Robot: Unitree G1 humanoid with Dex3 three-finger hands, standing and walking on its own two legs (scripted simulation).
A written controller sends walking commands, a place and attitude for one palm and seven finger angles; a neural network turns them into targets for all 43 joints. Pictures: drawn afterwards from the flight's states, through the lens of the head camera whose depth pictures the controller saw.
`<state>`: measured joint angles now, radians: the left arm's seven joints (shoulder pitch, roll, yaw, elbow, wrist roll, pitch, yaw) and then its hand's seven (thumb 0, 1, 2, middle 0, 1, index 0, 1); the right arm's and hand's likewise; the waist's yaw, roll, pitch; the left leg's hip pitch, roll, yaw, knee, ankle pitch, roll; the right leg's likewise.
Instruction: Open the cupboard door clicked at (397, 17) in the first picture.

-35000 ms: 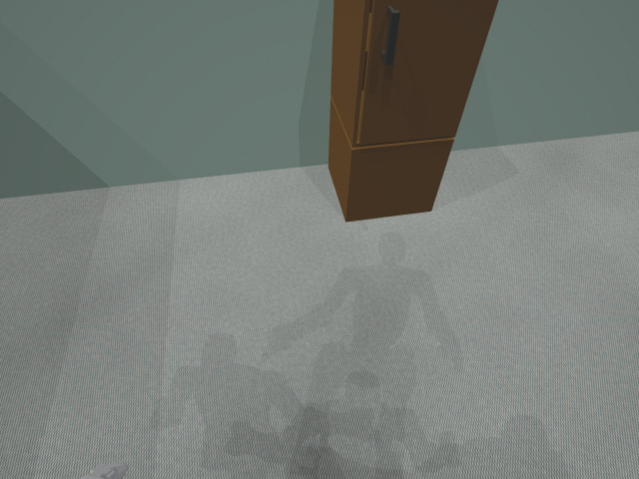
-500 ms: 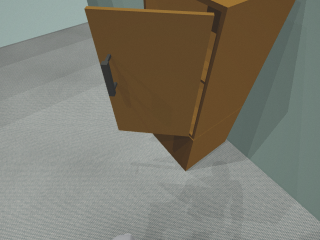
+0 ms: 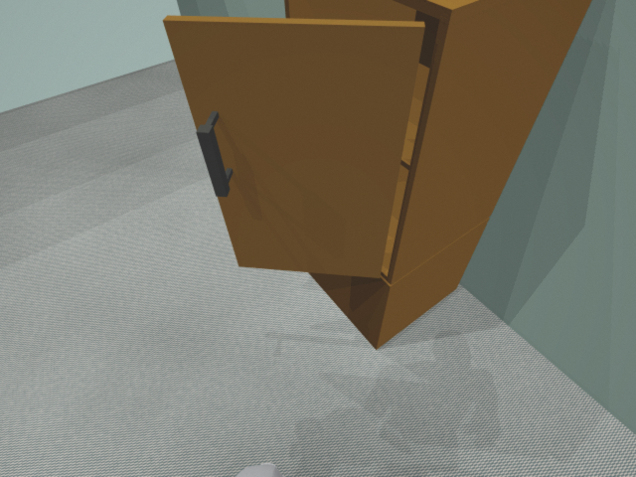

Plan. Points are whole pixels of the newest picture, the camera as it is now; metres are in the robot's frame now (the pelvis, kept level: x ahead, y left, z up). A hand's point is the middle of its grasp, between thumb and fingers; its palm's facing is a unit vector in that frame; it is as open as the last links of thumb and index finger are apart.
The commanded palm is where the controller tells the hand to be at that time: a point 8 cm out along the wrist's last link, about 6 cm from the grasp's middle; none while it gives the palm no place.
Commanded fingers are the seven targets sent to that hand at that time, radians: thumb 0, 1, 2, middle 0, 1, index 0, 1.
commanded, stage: come to a stop and stand still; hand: left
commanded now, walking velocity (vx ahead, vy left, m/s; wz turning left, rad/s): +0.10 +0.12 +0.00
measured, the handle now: (218, 155) +0.60 +0.22 +0.05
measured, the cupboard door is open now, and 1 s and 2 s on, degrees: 47 47 47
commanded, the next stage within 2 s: look again from close up in 0.38 s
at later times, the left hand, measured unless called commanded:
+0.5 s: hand out of the picture +0.04 +0.21 -0.15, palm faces +0.00 -0.97 -0.25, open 7.4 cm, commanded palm none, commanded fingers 0.00 0.90 0.90 -0.20 -0.30 -0.20 -0.30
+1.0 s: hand out of the picture -0.05 +0.20 -0.16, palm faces +0.00 -0.99 -0.16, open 7.4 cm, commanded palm none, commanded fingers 0.00 0.90 0.90 -0.20 -0.30 -0.20 -0.30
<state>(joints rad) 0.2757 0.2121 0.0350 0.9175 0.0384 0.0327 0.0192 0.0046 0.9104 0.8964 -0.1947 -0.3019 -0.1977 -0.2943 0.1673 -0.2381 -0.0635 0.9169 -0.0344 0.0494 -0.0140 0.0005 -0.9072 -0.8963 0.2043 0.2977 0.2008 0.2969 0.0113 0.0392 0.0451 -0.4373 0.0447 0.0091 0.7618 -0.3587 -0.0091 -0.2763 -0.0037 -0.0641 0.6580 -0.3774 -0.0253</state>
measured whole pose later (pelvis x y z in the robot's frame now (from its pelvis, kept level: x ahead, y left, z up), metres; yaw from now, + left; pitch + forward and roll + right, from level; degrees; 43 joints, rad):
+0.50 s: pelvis -0.01 +0.01 +0.02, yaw +0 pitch -2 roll -1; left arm 0.25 0.23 0.00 0.99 0.02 0.00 0.02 0.01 0.91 0.90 -0.20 -0.30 -0.20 -0.29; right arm 0.24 -0.21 0.00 1.03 -0.03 0.00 0.00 0.00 -0.91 -0.90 0.20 0.30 0.20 0.30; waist 0.00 0.00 0.00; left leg -0.25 -0.01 0.05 0.48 -0.20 0.03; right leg -0.18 0.00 -0.06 0.47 -0.26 -0.01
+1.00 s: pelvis -0.02 +0.04 +0.02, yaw -1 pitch -2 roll -1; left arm 0.37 0.15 -0.01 1.10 0.03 0.00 0.04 0.01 0.91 0.90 -0.20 -0.30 -0.20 -0.29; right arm 0.28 -0.15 -0.01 1.12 -0.01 0.00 -0.01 0.00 -0.91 -0.90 0.20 0.30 0.20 0.30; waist 0.00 -0.02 0.01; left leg -0.23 -0.04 0.08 0.42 -0.17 0.08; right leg -0.17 -0.04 -0.03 0.42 -0.22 0.03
